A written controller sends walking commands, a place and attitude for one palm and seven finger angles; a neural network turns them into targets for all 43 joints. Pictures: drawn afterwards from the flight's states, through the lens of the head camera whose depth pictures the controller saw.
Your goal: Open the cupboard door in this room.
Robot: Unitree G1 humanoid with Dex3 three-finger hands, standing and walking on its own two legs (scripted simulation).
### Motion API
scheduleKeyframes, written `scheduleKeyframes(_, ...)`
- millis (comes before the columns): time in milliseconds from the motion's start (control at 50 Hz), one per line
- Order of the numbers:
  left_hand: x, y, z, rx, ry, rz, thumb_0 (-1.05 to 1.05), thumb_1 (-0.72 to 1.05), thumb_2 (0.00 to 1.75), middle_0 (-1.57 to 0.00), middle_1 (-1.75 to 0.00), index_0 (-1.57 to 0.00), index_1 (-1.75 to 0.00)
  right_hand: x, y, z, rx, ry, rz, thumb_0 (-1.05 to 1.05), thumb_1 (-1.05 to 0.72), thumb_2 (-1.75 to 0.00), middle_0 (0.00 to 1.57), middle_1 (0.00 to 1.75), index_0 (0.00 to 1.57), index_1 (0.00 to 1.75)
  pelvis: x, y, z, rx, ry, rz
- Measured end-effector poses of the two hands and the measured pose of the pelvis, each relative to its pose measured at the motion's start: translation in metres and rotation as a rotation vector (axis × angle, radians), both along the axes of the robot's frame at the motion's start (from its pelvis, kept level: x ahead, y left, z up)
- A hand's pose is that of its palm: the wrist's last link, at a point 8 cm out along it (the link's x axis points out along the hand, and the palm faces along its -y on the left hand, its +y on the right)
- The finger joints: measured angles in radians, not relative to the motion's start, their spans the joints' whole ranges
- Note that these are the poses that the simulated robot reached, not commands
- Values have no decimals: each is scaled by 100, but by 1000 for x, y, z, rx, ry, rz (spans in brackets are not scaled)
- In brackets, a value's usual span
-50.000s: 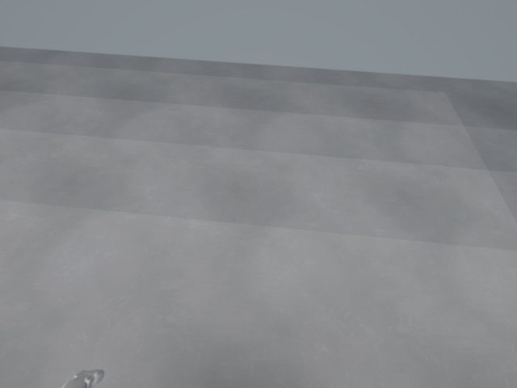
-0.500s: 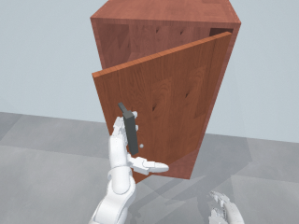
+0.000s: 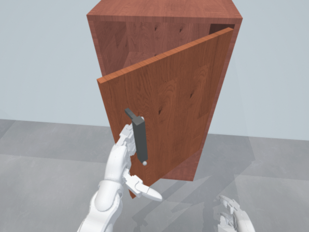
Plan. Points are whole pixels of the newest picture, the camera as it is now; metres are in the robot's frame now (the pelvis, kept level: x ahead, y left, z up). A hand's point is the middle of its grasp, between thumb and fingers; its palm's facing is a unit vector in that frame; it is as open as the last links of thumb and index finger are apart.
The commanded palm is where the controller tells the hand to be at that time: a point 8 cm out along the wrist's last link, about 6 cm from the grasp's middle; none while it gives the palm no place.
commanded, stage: slide the hand sideways off the handle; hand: left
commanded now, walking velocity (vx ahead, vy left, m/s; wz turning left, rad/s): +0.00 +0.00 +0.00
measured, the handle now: (136, 136) +0.33 +0.06 +0.10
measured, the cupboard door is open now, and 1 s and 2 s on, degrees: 43 42 42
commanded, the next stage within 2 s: draw the hand back to the body in 0.76 s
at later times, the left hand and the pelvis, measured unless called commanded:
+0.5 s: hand (119, 181) +0.22 +0.09 +0.09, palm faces -0.10 -0.99 -0.04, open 16.2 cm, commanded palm +0.20 +0.15 +0.09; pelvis +0.01 -0.02 -0.01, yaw +1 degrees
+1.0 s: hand (98, 188) +0.20 +0.13 +0.09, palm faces -0.09 -0.99 -0.05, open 16.3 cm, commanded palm +0.18 +0.19 +0.11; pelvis +0.01 +0.00 -0.01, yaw +2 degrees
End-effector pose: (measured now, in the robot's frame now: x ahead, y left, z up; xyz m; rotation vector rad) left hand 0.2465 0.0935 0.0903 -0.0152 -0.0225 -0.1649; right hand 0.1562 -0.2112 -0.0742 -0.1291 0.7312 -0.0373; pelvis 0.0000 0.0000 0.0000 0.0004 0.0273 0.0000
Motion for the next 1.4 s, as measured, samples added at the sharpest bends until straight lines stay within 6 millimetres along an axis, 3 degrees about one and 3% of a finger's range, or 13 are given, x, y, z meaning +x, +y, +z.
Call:
scheduleKeyframes(420, -44, 46, 0, 43, 10, 76, -2, -50, 30, -19, -32, -18, -31, 30, -16, 4, -25, -83, 27, 1, -90, -90, 20, 30, 20, 30, 13, -13, -6, -2, 34, 20)
scheduleKeyframes(640, -50, 68, -3, 56, 22, 89, -2, -50, 30, -17, -31, -17, -30, 28, -24, -2, -35, -90, 7, 1, -90, -90, 20, 30, 20, 30, 16, -17, -10, -3, 51, 26)
scheduleKeyframes(780, -65, 82, -2, 55, 25, 91, -2, -50, 30, -16, -30, -16, -30, 26, -27, -2, -51, -100, -6, 2, -90, -90, 20, 30, 20, 30, 16, -14, -12, -10, 57, 31)
scheduleKeyframes(980, -65, 90, 1, 55, -5, 72, -2, -50, 30, -15, -30, -15, -30, 27, -15, -1, -55, -127, -2, 2, -90, -90, 20, 30, 20, 30, 9, -6, -15, -20, 59, 33)
scheduleKeyframes(1140, -65, 110, 17, 75, -13, 93, -2, -50, 30, -15, -30, -15, -30, 28, 1, 6, -30, -152, -2, 2, -90, -90, 20, 30, 20, 30, 10, 2, -9, -25, 39, 28)
scheduleKeyframes(1400, -85, 145, 38, 126, -16, 148, -2, -46, 32, -16, -30, -16, -30, 37, 12, 23, -56, -204, 27, 2, -90, -90, 20, 30, 20, 30, 8, 11, -1, -35, -5, 33)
